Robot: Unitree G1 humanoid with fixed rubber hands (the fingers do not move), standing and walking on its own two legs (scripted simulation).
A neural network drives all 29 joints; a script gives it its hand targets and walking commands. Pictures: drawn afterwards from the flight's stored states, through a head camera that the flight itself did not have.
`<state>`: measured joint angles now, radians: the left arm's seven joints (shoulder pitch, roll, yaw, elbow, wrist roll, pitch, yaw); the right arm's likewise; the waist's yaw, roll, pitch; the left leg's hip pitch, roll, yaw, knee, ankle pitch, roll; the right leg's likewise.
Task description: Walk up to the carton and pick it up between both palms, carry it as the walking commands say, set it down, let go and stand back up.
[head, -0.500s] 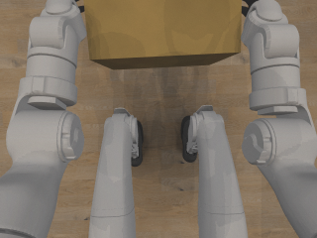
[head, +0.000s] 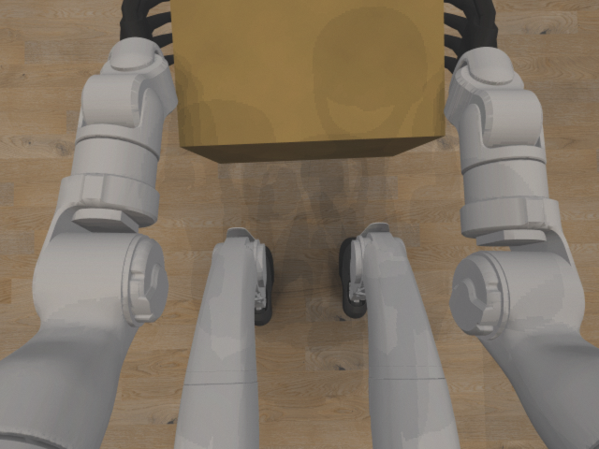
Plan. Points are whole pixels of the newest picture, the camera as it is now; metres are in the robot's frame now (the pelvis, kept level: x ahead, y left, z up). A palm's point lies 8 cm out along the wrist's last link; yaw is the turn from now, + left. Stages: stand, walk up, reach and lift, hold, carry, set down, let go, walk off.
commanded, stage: reach and lift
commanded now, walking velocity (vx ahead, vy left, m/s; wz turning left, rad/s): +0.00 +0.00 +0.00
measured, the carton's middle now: (304, 54) +0.55 +0.00 -0.11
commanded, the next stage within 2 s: none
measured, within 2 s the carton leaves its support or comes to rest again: neither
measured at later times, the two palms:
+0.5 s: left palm (110, 34) +0.50 +0.17 +0.04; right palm (518, 42) +0.48 -0.18 +0.04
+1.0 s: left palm out of the picture +0.48 +0.17 +0.12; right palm out of the picture +0.46 -0.18 +0.12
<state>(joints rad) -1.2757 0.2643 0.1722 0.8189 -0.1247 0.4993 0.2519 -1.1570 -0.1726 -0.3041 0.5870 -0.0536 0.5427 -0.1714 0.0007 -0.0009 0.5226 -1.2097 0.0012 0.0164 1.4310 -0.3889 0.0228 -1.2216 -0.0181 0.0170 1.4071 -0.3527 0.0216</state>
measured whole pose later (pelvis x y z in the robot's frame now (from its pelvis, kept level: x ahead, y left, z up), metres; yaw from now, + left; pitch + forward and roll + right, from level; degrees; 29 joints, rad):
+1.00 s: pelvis +0.02 +0.00 +0.11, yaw +0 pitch +1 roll +0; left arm -1.00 0.15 0.21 0.79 -0.06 0.49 0.25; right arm -0.89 -0.08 -0.31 0.56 -0.11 0.55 -0.16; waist 0.00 0.00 0.39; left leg -0.68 0.00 0.02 0.91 -0.24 0.02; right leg -0.70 -0.02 0.02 0.88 -0.20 0.02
